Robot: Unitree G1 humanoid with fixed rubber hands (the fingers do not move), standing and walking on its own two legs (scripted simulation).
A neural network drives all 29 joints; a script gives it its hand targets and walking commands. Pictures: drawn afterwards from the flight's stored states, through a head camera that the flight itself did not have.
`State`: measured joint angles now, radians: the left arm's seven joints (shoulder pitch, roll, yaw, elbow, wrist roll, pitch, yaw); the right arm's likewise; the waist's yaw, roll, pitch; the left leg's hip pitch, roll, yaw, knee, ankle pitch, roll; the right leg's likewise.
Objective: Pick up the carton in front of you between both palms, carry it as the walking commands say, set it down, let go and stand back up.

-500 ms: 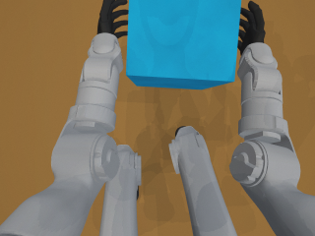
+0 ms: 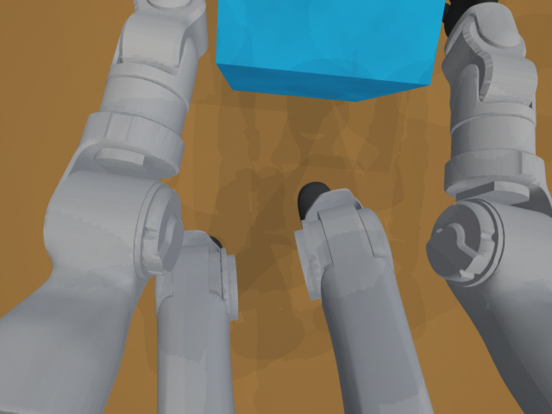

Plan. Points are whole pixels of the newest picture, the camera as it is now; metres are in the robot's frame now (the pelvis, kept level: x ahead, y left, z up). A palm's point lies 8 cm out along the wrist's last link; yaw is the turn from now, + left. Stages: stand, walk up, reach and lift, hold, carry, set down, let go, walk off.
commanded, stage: set down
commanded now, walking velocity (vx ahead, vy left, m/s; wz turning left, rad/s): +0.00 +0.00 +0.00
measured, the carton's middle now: (314, 4) +0.53 -0.18 -0.26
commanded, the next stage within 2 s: none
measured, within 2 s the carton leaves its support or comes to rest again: rests again in 0.38 s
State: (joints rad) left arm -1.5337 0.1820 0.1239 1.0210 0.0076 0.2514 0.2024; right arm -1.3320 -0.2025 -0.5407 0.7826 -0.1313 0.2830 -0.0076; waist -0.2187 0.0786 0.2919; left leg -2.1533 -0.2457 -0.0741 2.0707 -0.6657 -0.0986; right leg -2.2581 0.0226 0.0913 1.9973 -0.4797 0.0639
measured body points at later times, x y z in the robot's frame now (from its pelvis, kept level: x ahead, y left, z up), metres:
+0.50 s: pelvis -0.01 +0.01 -0.01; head +0.37 -0.05 +0.22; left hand +0.58 -0.02 -0.20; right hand +0.46 -0.31 -0.20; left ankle +0.08 +0.12 -0.38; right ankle +0.12 -0.14 -0.38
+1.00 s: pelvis -0.01 +0.01 -0.03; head +0.37 -0.05 +0.20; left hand +0.58 -0.02 -0.21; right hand +0.47 -0.31 -0.22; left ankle +0.08 +0.12 -0.38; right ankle +0.12 -0.14 -0.38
